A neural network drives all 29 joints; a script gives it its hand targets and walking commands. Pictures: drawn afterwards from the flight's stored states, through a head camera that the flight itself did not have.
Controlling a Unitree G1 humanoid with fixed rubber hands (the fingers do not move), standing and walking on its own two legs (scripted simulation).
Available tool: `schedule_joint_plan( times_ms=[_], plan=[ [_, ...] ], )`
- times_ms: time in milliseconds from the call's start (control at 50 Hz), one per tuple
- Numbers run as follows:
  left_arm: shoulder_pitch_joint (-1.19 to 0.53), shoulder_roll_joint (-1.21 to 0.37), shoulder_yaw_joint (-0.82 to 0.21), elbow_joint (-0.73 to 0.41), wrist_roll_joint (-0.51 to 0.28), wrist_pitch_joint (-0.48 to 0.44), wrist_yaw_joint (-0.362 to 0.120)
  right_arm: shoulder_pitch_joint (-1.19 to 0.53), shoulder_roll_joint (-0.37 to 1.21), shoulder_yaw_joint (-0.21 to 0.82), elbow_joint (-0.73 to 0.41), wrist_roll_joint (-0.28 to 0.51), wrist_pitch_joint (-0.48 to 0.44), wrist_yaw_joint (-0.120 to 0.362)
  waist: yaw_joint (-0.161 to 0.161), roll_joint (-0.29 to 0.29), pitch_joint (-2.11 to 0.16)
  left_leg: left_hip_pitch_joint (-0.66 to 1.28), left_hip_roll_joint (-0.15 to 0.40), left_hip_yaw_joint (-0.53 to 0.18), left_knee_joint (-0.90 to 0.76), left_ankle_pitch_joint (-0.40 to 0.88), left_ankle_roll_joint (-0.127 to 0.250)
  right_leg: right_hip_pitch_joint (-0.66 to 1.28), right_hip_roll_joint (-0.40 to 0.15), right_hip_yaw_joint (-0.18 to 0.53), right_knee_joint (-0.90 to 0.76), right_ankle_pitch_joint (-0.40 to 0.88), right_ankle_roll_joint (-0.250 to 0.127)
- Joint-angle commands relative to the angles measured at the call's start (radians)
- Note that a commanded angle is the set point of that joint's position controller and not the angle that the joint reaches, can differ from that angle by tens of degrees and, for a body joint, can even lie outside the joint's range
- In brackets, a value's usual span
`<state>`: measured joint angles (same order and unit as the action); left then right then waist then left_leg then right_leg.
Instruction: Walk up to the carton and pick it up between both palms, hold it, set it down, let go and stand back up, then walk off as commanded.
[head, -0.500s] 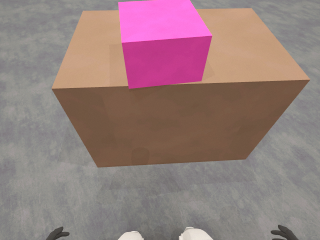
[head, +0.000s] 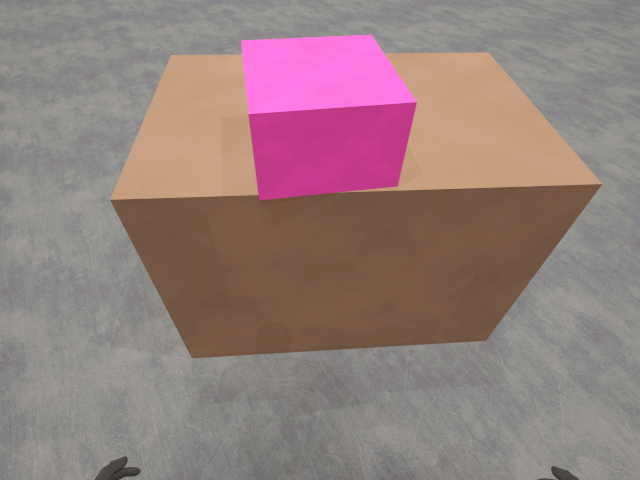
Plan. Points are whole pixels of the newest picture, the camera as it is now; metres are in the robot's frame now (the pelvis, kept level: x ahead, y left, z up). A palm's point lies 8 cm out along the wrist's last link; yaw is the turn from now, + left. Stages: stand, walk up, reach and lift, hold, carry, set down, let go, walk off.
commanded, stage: stand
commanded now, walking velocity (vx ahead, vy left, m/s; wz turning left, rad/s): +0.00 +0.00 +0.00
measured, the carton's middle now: (318, 112) +0.79 +0.02 +0.05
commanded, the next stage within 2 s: none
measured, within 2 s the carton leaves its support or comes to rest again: neither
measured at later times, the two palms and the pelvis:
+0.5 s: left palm out of the picture +0.12 +0.30 -0.10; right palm out of the picture +0.13 -0.30 -0.08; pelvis +0.01 +0.01 +0.01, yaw +0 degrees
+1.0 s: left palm out of the picture +0.11 +0.30 -0.09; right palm out of the picture +0.12 -0.30 -0.08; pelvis +0.01 +0.00 +0.01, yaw +0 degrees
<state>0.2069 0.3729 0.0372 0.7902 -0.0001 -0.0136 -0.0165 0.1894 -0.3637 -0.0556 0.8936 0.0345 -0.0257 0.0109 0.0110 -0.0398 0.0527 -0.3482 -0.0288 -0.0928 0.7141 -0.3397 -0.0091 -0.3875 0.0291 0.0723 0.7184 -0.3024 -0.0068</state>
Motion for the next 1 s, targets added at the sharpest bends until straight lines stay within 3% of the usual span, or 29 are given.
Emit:
schedule_joint_plan(
  times_ms=[0,140,260,400,500,540,700,720,980],
  plan=[
    [-0.073,0.189,0.041,0.016,0.009,-0.050,0.016,-0.098,-0.233,-0.030,-0.053,-0.065,-0.041,-0.016,0.007,0.049,-0.126,0.028,0.102,-0.113,-0.202,0.116,0.083,0.135,-0.098,0.110,-0.192,0.089,-0.050],
    [-0.076,0.187,0.041,0.023,0.007,-0.049,0.020,-0.093,-0.220,-0.025,-0.037,-0.059,-0.035,-0.021,-0.003,0.071,-0.174,0.058,0.113,-0.099,-0.178,0.243,0.074,0.180,-0.108,0.096,-0.171,0.224,-0.051],
    [-0.075,0.186,0.039,0.035,0.008,-0.044,0.020,-0.115,-0.219,-0.027,-0.032,-0.059,-0.032,-0.020,-0.006,0.055,-0.172,0.052,0.118,-0.099,-0.197,0.205,0.072,0.189,-0.106,0.090,-0.184,0.201,-0.048],
    [-0.088,0.187,0.039,0.037,0.007,-0.044,0.018,-0.139,-0.215,-0.020,-0.028,-0.060,-0.028,-0.017,-0.006,0.093,-0.120,0.028,0.119,-0.109,-0.244,0.133,0.075,0.161,-0.099,0.096,-0.214,0.111,-0.040],
    [-0.092,0.187,0.039,0.049,0.007,-0.042,0.018,-0.151,-0.222,-0.023,-0.020,-0.057,-0.028,-0.016,-0.002,0.073,-0.107,0.030,0.119,-0.116,-0.264,0.126,0.071,0.174,-0.095,0.093,-0.225,0.121,-0.038],
    [-0.104,0.187,0.037,0.051,0.010,-0.041,0.017,-0.165,-0.216,-0.021,-0.021,-0.055,-0.026,-0.014,-0.006,0.091,-0.085,0.036,0.109,-0.107,-0.268,0.094,0.067,0.153,-0.100,0.103,-0.251,0.093,-0.040],
    [-0.107,0.189,0.038,0.072,0.004,-0.044,0.018,-0.139,-0.208,-0.018,0.004,-0.054,-0.028,-0.017,-0.008,0.070,-0.124,0.081,0.113,-0.095,-0.269,0.196,0.065,0.202,-0.111,0.097,-0.249,0.203,-0.039],
    [-0.108,0.179,0.034,0.071,0.003,-0.045,0.017,-0.152,-0.218,-0.019,0.003,-0.053,-0.028,-0.017,-0.006,0.087,-0.117,0.085,0.116,-0.093,-0.271,0.207,0.065,0.195,-0.107,0.093,-0.247,0.210,-0.036],
    [-0.104,0.184,0.036,0.093,0.006,-0.039,0.016,-0.148,-0.202,-0.016,0.031,-0.054,-0.024,-0.016,-0.008,0.093,-0.094,0.096,0.116,-0.087,-0.312,0.160,0.057,0.206,-0.112,0.099,-0.305,0.181,-0.030]
  ],
)
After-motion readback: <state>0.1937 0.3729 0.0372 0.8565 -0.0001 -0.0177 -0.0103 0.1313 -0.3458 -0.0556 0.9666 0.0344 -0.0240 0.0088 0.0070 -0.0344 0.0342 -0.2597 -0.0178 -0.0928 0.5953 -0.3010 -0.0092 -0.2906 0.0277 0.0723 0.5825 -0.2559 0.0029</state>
